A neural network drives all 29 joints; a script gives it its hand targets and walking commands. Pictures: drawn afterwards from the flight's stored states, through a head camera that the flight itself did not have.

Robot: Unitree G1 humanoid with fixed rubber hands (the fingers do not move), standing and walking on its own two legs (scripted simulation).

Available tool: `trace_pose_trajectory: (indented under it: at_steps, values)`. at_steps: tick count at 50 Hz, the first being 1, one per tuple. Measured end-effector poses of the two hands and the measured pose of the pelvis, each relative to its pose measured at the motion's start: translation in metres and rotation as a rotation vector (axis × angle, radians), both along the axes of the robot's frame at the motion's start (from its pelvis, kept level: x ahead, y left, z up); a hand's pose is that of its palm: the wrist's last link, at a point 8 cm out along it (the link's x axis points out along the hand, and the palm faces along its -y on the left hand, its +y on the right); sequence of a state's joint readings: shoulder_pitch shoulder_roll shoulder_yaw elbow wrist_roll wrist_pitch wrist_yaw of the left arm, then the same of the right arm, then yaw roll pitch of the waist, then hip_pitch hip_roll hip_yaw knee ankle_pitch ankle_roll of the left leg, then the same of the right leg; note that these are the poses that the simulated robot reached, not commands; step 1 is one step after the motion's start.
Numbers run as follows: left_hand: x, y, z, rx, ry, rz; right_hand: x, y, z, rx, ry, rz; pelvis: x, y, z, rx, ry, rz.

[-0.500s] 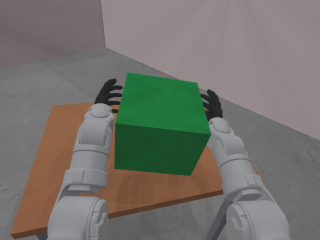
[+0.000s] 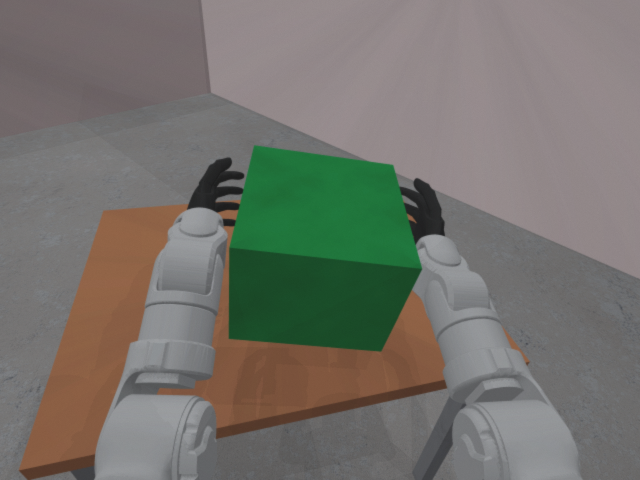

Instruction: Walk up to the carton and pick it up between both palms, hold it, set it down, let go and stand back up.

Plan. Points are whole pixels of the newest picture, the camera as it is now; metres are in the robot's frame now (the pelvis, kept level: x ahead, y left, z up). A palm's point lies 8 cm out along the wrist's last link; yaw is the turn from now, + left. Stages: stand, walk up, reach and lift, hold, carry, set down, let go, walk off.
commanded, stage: hold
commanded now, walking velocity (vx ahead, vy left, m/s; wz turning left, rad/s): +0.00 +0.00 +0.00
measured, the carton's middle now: (316, 246) +0.37 +0.01 +0.17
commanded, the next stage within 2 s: none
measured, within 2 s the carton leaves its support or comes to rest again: neither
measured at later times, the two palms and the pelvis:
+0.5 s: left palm (203, 217) +0.38 +0.15 +0.21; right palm (426, 240) +0.37 -0.13 +0.18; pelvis +0.00 +0.00 +0.00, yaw +0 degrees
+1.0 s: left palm (203, 217) +0.38 +0.15 +0.21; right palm (426, 239) +0.37 -0.13 +0.18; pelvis +0.00 +0.00 +0.00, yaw +0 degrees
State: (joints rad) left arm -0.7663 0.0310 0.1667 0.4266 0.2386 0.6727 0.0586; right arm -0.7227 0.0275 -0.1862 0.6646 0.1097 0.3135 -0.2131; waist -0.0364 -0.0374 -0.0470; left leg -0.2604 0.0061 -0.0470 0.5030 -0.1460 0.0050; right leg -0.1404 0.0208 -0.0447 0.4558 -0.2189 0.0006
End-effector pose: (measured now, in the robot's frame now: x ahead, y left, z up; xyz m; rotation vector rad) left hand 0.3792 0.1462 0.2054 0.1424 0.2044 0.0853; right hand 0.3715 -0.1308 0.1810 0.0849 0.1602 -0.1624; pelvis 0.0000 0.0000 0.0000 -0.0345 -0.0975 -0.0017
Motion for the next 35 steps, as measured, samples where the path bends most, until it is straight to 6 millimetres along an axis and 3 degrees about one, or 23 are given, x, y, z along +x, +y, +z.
trace_pose_trajectory:
  at_steps: [35]
  values:
    - [-0.0012, 0.0002, 0.0006, -0.001, -0.003, 0.000, -0.0010, 0.0002, 0.0004, 0.000, -0.002, 0.001, -0.0007, 0.0001, -0.0001, 0.000, -0.003, 0.000]
